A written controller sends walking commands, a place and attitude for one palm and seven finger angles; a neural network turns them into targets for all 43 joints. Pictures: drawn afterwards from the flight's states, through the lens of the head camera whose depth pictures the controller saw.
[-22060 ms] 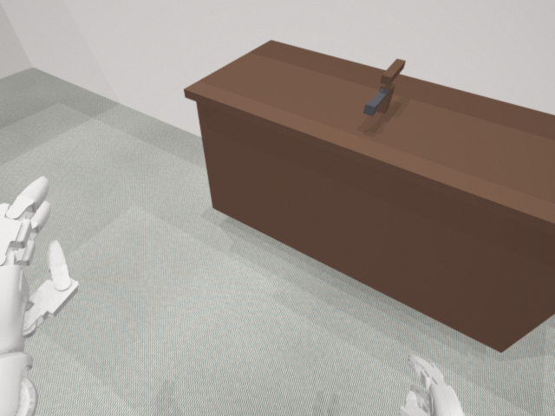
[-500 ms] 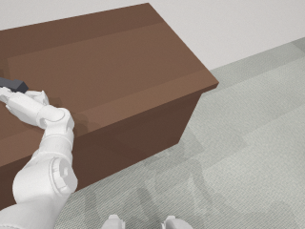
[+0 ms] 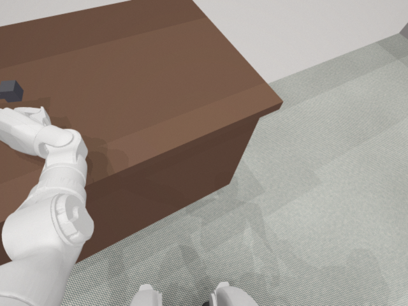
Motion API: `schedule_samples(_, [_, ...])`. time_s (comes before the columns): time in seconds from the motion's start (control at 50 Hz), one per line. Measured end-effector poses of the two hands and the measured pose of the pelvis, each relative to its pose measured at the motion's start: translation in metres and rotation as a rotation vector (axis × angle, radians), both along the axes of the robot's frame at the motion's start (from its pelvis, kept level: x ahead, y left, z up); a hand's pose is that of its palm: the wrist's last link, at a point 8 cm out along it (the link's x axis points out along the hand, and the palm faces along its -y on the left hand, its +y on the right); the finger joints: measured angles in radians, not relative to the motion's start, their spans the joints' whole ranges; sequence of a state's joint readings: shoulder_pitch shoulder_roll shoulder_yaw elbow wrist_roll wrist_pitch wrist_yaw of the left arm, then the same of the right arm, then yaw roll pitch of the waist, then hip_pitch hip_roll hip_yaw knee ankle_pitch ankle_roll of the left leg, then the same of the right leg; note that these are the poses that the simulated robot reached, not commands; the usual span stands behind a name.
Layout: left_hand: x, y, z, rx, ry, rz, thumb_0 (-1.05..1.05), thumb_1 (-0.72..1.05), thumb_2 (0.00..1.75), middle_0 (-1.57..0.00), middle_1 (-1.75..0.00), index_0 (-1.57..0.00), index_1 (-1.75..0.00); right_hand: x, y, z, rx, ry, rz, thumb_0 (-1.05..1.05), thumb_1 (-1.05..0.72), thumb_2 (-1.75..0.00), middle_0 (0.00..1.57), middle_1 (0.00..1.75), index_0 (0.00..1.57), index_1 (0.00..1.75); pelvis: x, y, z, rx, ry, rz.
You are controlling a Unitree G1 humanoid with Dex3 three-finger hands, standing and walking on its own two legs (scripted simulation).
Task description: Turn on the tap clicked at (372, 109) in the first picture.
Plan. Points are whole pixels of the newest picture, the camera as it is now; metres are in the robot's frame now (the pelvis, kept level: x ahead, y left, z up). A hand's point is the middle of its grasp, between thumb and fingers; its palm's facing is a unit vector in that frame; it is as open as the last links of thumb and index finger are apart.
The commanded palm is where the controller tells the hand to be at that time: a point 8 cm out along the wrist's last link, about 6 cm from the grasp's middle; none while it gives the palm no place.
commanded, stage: lift the hand up off the lever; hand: left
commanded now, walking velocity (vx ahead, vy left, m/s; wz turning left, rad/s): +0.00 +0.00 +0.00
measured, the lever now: (11, 91) +0.54 +0.32 +0.07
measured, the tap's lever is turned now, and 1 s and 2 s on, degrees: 73 80 80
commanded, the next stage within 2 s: none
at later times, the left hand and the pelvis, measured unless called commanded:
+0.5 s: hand (34, 105) +0.51 +0.28 +0.07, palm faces +0.86 -0.49 -0.14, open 7.9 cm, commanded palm +0.45 +0.28 +0.07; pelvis +0.01 +0.01 +0.01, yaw +0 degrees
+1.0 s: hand (27, 100) +0.50 +0.28 +0.09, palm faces +0.86 -0.50 -0.12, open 7.8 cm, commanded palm +0.44 +0.28 +0.09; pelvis +0.01 +0.01 +0.02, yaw +0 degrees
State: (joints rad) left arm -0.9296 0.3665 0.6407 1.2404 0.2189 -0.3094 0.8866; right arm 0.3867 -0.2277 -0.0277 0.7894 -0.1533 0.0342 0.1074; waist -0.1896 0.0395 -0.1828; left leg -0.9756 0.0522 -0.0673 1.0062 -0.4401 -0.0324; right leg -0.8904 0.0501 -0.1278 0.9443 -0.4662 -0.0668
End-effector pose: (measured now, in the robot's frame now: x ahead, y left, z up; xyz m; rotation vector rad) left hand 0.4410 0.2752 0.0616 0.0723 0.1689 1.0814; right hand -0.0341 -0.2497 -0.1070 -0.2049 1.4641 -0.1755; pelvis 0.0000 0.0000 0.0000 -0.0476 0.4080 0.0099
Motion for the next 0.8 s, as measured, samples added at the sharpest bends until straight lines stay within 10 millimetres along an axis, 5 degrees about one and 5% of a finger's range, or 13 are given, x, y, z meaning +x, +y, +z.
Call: schedule_samples(0.8, [0.005,0.008,0.018,-0.047,-0.001,-0.021,0.02,0.89,0.9,-0.15,-0.16,-0.16,-0.15,0.022,0.014,0.013,0.012,-0.044,-0.003,0.0,-0.91,-0.9,0.2,0.3,0.2,0.3,0.015,0.012,0.015,0.0,-0.044,-0.006])
